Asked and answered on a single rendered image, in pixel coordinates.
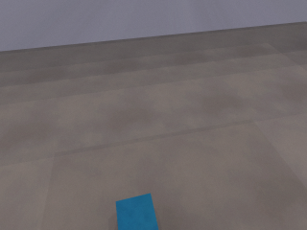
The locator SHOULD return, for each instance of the carton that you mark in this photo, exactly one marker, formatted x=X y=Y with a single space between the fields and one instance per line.
x=136 y=213

